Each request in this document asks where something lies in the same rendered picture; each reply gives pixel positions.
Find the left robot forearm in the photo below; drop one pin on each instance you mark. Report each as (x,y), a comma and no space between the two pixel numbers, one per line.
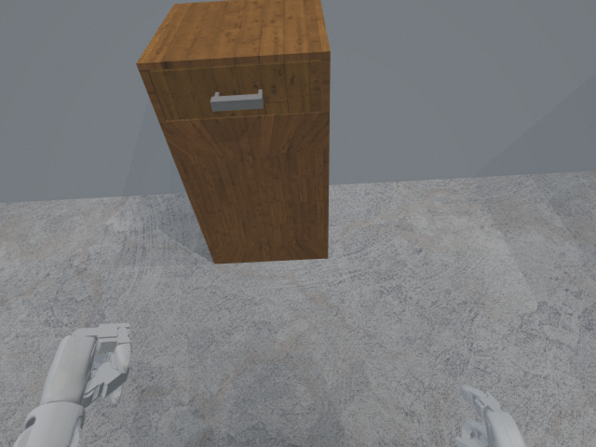
(54,424)

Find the drawer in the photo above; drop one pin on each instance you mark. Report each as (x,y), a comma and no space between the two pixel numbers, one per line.
(288,87)

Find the robot left hand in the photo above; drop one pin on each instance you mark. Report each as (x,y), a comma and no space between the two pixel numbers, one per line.
(75,362)

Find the robot right hand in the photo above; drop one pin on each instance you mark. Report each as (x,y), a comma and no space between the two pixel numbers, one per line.
(501,430)

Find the handle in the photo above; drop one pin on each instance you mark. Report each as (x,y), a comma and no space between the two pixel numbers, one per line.
(237,102)

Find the cabinet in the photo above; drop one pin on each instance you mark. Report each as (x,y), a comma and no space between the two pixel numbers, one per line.
(258,184)

